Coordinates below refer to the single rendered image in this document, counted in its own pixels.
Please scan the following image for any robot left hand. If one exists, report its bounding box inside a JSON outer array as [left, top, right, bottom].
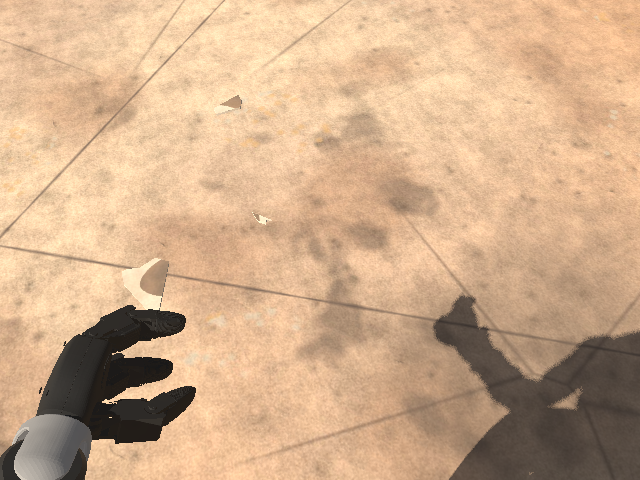
[[36, 305, 196, 444]]

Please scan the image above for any robot left forearm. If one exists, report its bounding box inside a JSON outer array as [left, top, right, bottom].
[[0, 414, 92, 480]]

